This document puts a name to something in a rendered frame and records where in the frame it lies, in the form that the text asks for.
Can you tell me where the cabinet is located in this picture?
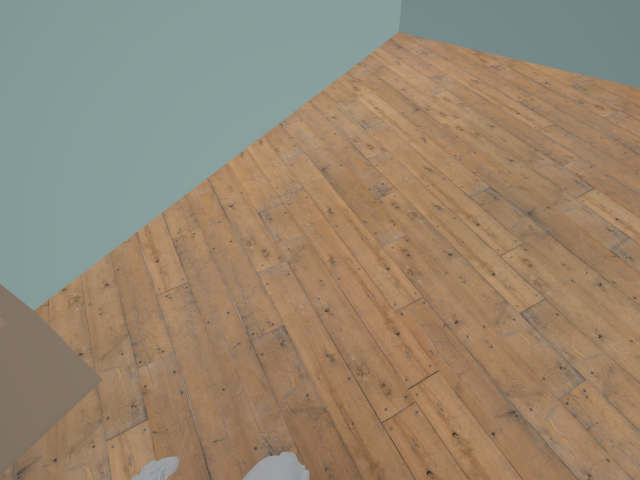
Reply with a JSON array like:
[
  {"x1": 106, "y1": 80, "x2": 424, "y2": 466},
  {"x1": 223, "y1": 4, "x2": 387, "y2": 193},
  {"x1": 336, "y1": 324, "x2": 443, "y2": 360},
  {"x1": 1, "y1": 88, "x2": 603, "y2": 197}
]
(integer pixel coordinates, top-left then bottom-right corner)
[{"x1": 0, "y1": 284, "x2": 102, "y2": 476}]

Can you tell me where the left robot shin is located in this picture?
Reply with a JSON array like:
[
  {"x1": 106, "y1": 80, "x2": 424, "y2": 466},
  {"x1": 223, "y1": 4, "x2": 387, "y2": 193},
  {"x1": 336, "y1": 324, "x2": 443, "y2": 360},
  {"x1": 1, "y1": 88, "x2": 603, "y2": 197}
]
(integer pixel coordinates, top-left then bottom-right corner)
[{"x1": 279, "y1": 452, "x2": 298, "y2": 461}]

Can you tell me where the left robot hand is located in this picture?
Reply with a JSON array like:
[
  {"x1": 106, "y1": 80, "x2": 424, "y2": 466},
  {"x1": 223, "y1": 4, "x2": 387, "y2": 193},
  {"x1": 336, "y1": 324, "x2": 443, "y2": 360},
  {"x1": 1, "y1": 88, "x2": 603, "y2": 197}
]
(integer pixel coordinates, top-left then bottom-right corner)
[{"x1": 131, "y1": 457, "x2": 179, "y2": 480}]

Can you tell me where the robot left thigh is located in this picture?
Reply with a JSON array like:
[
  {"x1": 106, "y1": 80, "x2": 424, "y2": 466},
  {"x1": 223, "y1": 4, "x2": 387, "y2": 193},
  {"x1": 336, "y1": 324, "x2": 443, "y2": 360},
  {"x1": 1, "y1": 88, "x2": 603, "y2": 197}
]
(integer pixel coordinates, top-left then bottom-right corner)
[{"x1": 242, "y1": 456, "x2": 309, "y2": 480}]

